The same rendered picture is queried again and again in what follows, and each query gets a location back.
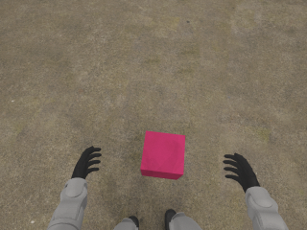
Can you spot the robot foot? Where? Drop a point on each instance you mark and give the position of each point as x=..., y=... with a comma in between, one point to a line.
x=168, y=217
x=135, y=220

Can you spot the left robot foot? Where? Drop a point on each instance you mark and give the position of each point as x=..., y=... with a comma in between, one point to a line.
x=135, y=220

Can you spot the right robot foot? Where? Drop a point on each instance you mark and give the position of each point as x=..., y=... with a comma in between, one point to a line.
x=168, y=217

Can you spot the right robot forearm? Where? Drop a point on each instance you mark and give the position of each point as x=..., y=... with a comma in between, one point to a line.
x=263, y=210

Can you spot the carton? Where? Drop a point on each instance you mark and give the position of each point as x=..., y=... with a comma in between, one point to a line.
x=163, y=155

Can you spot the right robot hand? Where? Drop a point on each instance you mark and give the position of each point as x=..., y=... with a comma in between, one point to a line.
x=246, y=177

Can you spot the left robot forearm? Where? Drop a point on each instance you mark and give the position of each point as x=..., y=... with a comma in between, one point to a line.
x=70, y=212

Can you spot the left robot hand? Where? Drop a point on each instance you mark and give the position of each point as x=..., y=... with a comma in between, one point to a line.
x=81, y=169

